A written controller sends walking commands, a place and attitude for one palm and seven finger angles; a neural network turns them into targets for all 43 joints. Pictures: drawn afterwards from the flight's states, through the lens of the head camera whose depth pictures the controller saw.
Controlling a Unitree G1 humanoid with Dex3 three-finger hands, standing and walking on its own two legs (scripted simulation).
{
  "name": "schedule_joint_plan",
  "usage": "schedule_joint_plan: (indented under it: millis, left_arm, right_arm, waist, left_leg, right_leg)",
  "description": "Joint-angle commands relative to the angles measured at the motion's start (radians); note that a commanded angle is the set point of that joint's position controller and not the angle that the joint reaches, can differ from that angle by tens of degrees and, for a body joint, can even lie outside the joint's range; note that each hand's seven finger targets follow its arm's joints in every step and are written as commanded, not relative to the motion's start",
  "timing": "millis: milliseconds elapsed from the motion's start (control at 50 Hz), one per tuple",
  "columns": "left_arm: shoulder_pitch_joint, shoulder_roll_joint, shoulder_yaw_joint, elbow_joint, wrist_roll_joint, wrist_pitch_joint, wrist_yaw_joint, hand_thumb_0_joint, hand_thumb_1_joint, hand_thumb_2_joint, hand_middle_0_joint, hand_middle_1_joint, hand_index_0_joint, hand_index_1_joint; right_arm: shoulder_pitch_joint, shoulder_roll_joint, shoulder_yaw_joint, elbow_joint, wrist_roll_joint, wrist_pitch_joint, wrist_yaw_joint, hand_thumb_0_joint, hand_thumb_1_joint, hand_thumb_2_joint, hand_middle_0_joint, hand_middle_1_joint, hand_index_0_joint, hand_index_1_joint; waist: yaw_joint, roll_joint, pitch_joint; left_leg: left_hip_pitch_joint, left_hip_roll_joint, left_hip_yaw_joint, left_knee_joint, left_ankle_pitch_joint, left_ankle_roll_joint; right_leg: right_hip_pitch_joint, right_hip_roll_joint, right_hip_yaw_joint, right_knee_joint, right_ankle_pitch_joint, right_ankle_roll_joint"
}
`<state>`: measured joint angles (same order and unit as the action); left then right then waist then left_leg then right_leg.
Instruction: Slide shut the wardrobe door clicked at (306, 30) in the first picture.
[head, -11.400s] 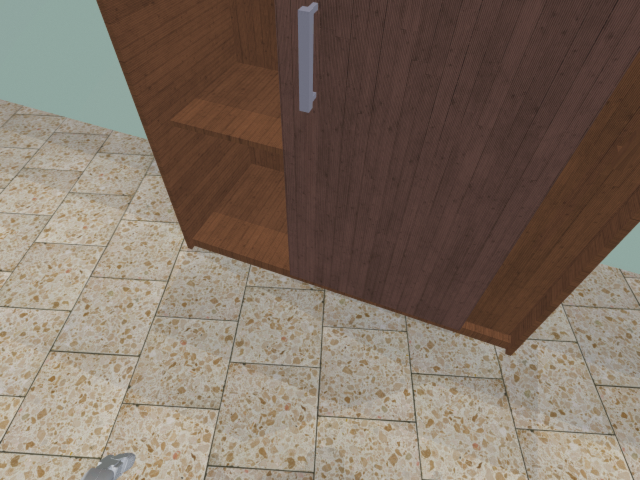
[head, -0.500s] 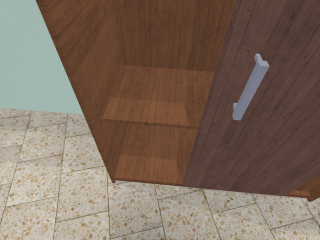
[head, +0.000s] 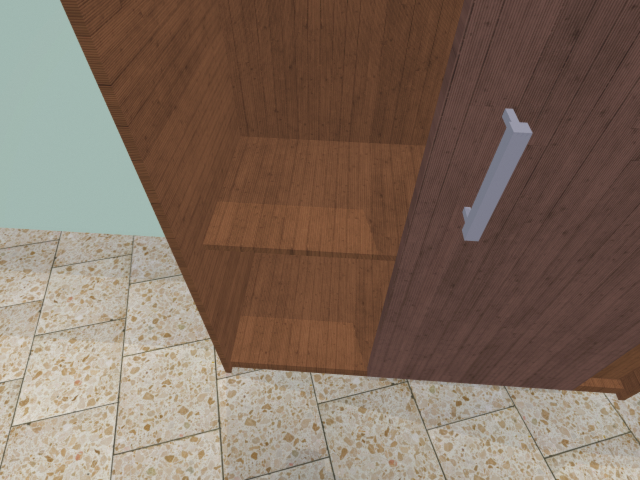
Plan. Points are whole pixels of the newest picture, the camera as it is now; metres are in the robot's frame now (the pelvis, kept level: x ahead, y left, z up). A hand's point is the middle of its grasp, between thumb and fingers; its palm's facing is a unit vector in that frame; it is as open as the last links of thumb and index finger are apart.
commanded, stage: look again from close up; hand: right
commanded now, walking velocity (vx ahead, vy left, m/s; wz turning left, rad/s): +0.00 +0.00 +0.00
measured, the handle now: (488, 179) +0.50 -0.22 +0.11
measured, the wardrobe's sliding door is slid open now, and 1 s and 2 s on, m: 0.44 0.44 0.44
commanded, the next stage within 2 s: raise the hand with hooked fingers in 0.46 s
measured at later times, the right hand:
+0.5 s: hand out of the picture -0.02 -0.18 -0.18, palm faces +0.06 +0.98 -0.17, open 7.4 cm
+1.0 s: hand out of the picture +0.12 -0.19 -0.04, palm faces +0.03 +1.00 +0.04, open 8.6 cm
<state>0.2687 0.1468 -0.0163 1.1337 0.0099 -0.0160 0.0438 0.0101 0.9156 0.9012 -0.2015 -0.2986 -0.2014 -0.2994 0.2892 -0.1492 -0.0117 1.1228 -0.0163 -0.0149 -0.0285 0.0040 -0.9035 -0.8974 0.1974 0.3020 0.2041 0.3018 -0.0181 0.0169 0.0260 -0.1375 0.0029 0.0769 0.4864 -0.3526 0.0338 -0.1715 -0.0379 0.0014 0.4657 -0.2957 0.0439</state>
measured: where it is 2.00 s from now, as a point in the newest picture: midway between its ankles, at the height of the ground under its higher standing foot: outside the picture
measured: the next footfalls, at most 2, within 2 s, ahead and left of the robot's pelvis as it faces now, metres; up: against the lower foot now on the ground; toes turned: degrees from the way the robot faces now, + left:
none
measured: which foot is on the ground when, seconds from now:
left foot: down 0.00-1.00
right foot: down 0.00-1.00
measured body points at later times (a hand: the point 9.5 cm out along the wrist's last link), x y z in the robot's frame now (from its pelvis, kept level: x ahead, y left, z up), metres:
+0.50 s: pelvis +0.00 -0.01 +0.00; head +0.01 -0.02 +0.45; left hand -0.01 +0.21 -0.16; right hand -0.02 -0.23 -0.16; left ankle -0.06 +0.09 -0.74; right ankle -0.03 -0.15 -0.74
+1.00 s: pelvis -0.07 -0.02 -0.06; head -0.04 -0.03 +0.39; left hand +0.16 +0.23 -0.08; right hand +0.11 -0.25 -0.04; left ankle -0.06 +0.09 -0.74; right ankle -0.03 -0.15 -0.74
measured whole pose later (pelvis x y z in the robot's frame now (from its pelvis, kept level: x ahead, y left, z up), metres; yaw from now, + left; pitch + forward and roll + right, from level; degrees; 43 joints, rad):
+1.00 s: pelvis -0.07 -0.02 -0.06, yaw +1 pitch +8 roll +0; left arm 0.15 0.27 0.06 0.48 -0.01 -0.22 0.02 0.01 0.90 0.90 -0.20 -0.30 -0.20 -0.30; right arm 0.43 -0.16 -0.12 0.09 0.22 -0.37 0.27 0.01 -0.59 -0.76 0.22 0.51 0.23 0.51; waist -0.03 0.04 -0.09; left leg -0.65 0.04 0.05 0.99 -0.48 0.01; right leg -0.68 -0.03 -0.02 0.97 -0.42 0.02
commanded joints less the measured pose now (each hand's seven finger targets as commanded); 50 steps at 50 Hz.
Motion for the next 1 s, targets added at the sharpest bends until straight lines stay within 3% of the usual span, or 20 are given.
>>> schedule_joint_plan:
  millis: [0,520,540,560,580,600,620,640,660,680,700,740,760,780,820,840,880,920,960,980]
  left_arm:
    - [0.065,0.080,0.015,-0.024,0.002,-0.015,0.001,0.000,0.900,0.900,-0.200,-0.300,-0.200,-0.300]
    - [0.087,0.069,0.014,-0.016,0.001,-0.017,0.001,0.000,0.900,0.900,-0.200,-0.300,-0.200,-0.300]
    - [-0.059,0.115,0.029,-0.094,-0.007,-0.020,-0.014,0.000,0.900,0.900,-0.200,-0.300,-0.200,-0.300]
    - [-0.009,0.284,0.043,-0.435,-0.045,-0.180,0.024,0.000,0.900,0.900,-0.200,-0.300,-0.200,-0.300]
    - [-0.122,0.176,0.001,-0.385,-0.055,-0.260,0.064,0.000,0.900,0.900,-0.200,-0.300,-0.200,-0.300]
    - [-0.023,0.191,0.042,-0.345,-0.023,-0.300,0.058,0.000,0.900,0.900,-0.200,-0.300,-0.200,-0.300]
    - [-0.025,0.140,0.041,-0.328,-0.069,-0.301,0.045,0.000,0.900,0.900,-0.200,-0.300,-0.200,-0.300]
    - [-0.025,0.177,0.053,-0.415,-0.079,-0.305,0.045,0.000,0.900,0.900,-0.200,-0.300,-0.200,-0.300]
    - [-0.038,0.209,0.070,-0.448,-0.061,-0.318,0.052,0.000,0.900,0.900,-0.200,-0.300,-0.200,-0.300]
    - [-0.045,0.216,0.074,-0.485,-0.047,-0.337,0.051,0.000,0.900,0.900,-0.200,-0.300,-0.200,-0.300]
    - [-0.026,0.220,0.081,-0.496,-0.024,-0.337,0.045,0.000,0.900,0.900,-0.200,-0.300,-0.200,-0.300]
    - [-0.076,0.212,0.094,-0.530,-0.012,-0.330,0.021,0.000,0.900,0.900,-0.200,-0.300,-0.200,-0.300]
    - [-0.100,0.212,0.103,-0.551,-0.012,-0.327,0.006,0.000,0.900,0.900,-0.200,-0.300,-0.200,-0.300]
    - [-0.112,0.214,0.110,-0.576,-0.018,-0.321,-0.013,0.000,0.900,0.900,-0.200,-0.300,-0.200,-0.300]
    - [-0.150,0.234,0.112,-0.644,-0.014,-0.314,-0.037,0.000,0.900,0.900,-0.200,-0.300,-0.200,-0.300]
    - [-0.155,0.233,0.119,-0.681,-0.016,-0.302,-0.037,0.000,0.900,0.900,-0.200,-0.300,-0.200,-0.300]
    - [-0.175,0.227,0.116,-0.743,-0.014,-0.261,-0.035,0.000,0.900,0.900,-0.200,-0.300,-0.200,-0.300]
    - [-0.182,0.204,0.103,-0.814,-0.023,-0.236,-0.030,0.000,0.900,0.900,-0.200,-0.300,-0.200,-0.300]
    - [-0.144,0.190,0.095,-0.817,-0.019,-0.230,-0.019,0.000,0.900,0.900,-0.200,-0.300,-0.200,-0.300]
    - [-0.124,0.194,0.088,-0.806,-0.011,-0.231,-0.011,0.000,0.900,0.900,-0.200,-0.300,-0.200,-0.300]
  right_arm:
    - [0.080,-0.105,-0.016,-0.025,0.004,-0.012,-0.006,0.000,-0.900,-0.900,0.200,0.300,0.200,0.300]
    - [0.096,-0.088,-0.014,-0.010,0.004,-0.010,-0.005,0.000,-0.900,-0.900,0.200,0.300,0.200,0.300]
    - [0.174,-0.109,-0.011,0.012,-0.006,-0.040,-0.048,0.000,-0.900,-0.900,0.200,0.300,0.200,0.300]
    - [-0.590,-0.295,-0.026,-1.622,0.215,-0.248,-0.035,0.000,-0.877,-0.890,0.202,0.315,0.202,0.315]
    - [-0.466,-0.363,-0.097,-1.571,0.147,-0.217,-0.082,0.000,-0.853,-0.880,0.203,0.330,0.203,0.330]
    - [-0.141,-0.192,-0.050,-1.294,0.118,-0.142,-0.111,0.000,-0.830,-0.870,0.205,0.345,0.205,0.345]
    - [0.167,0.024,0.062,-1.000,0.141,-0.019,-0.106,0.000,-0.807,-0.860,0.207,0.360,0.207,0.360]
    - [0.038,0.042,0.102,-1.274,0.175,-0.024,-0.081,0.000,-0.783,-0.850,0.208,0.375,0.208,0.375]
    - [0.016,-0.009,0.065,-1.328,0.160,-0.062,-0.063,0.000,-0.760,-0.840,0.210,0.390,0.210,0.390]
    - [0.041,-0.019,0.060,-1.297,0.146,-0.102,-0.042,0.000,-0.737,-0.830,0.212,0.405,0.212,0.405]
    - [0.059,-0.029,0.016,-1.215,0.140,-0.140,-0.029,0.000,-0.713,-0.820,0.213,0.420,0.213,0.420]
    - [0.264,0.075,0.018,-0.987,0.169,-0.234,0.059,0.000,-0.667,-0.800,0.217,0.450,0.217,0.450]
    - [0.338,0.058,-0.029,-0.955,0.200,-0.301,0.117,0.000,-0.643,-0.790,0.218,0.465,0.218,0.465]
    - [0.411,0.020,-0.089,-0.917,0.234,-0.358,0.194,0.000,-0.620,-0.780,0.220,0.480,0.220,0.480]
    - [0.339,-0.055,-0.175,-0.975,0.307,-0.473,0.343,0.000,-0.573,-0.760,0.223,0.510,0.223,0.510]
    - [0.334,-0.124,-0.256,-0.989,0.307,-0.485,0.369,0.000,-0.550,-0.750,0.225,0.525,0.225,0.525]
    - [0.260,-0.215,-0.318,-1.113,0.291,-0.453,0.352,0.000,-0.503,-0.730,0.228,0.555,0.228,0.555]
    - [0.155,-0.173,-0.263,-1.277,0.281,-0.424,0.298,0.000,-0.457,-0.710,0.232,0.585,0.232,0.585]
    - [-0.003,-0.174,-0.254,-1.410,0.268,-0.453,0.223,0.000,-0.410,-0.690,0.235,0.615,0.235,0.615]
    - [-0.133,-0.189,-0.239,-1.510,0.262,-0.486,0.195,0.000,-0.387,-0.680,0.237,0.630,0.237,0.630]
  waist:
    - [0.004,0.000,0.005]
    - [0.002,-0.006,0.034]
    - [-0.038,-0.033,0.110]
    - [0.119,-0.269,-0.386]
    - [0.052,-0.346,-0.277]
    - [0.034,-0.328,-0.329]
    - [0.046,-0.123,-0.168]
    - [0.044,-0.087,-0.173]
    - [0.059,-0.006,-0.199]
    - [0.073,0.049,-0.163]
    - [0.083,0.175,-0.150]
    - [0.028,0.325,-0.027]
    - [-0.011,0.354,-0.030]
    - [-0.058,0.290,-0.044]
    - [-0.065,0.173,-0.150]
    - [-0.084,0.125,-0.205]
    - [-0.108,-0.032,-0.238]
    - [-0.075,-0.085,-0.279]
    - [-0.029,-0.140,-0.286]
    - [0.013,-0.096,-0.293]
  left_leg:
    - [0.010,0.110,-0.089,-0.079,0.417,0.006]
    - [-0.002,0.107,-0.076,-0.100,0.320,0.003]
    - [-0.089,0.169,-0.186,-0.132,0.780,-0.035]
    - [0.032,0.087,-0.093,-0.007,0.701,-0.003]
    - [-0.060,0.027,-0.082,0.019,0.472,0.001]
    - [-0.073,0.016,-0.028,0.038,0.279,0.012]
    - [-0.130,0.019,0.012,0.032,0.259,-0.005]
    - [-0.115,0.019,0.022,0.051,0.335,-0.017]
    - [-0.160,0.014,0.032,0.052,0.318,-0.026]
    - [-0.202,0.007,0.031,0.054,0.306,-0.029]
    - [-0.272,-0.001,0.037,0.070,0.275,-0.034]
    - [-0.397,-0.004,0.049,0.136,0.179,-0.041]
    - [-0.414,0.000,0.036,0.168,0.131,-0.037]
    - [-0.385,0.007,0.009,0.204,0.153,-0.018]
    - [-0.374,0.028,-0.027,0.294,0.204,-0.005]
    - [-0.354,0.029,-0.040,0.321,0.200,-0.001]
    - [-0.356,0.027,-0.059,0.336,0.115,0.005]
    - [-0.395,0.013,-0.052,0.338,0.032,0.000]
    - [-0.473,0.001,-0.051,0.336,-0.031,-0.005]
    - [-0.518,-0.009,-0.051,0.345,-0.072,-0.010]
  right_leg:
    - [-0.017,-0.047,0.017,-0.030,0.301,-0.064]
    - [-0.028,-0.047,0.039,-0.056,0.286,-0.072]
    - [-0.107,-0.039,-0.017,0.173,0.274,-0.037]
    - [0.187,0.033,-0.035,0.007,0.429,-0.081]
    - [0.212,0.009,-0.062,0.024,0.466,-0.086]
    - [0.179,-0.008,-0.017,-0.003,0.518,-0.065]
    - [0.057,-0.019,0.013,0.005,0.505,-0.076]
    - [0.026,-0.007,0.029,0.033,0.451,-0.076]
    - [0.010,0.009,0.015,0.068,0.381,-0.074]
    - [-0.031,0.035,0.011,0.107,0.327,-0.081]
    - [-0.096,0.046,0.020,0.143,0.281,-0.079]
    - [-0.275,0.042,0.026,0.199,0.157,-0.061]
    - [-0.352,0.043,0.019,0.230,0.106,-0.050]
    - [-0.386,0.053,0.009,0.257,0.108,-0.039]
    - [-0.447,0.068,-0.014,0.339,0.099,-0.024]
    - [-0.466,0.076,-0.035,0.363,0.097,-0.030]
    - [-0.480,0.086,-0.056,0.371,0.059,-0.038]
    - [-0.441,0.075,-0.056,0.364,0.012,-0.050]
    - [-0.417,0.058,-0.026,0.380,-0.031,-0.059]
    - [-0.422,0.043,0.003,0.394,-0.066,-0.066]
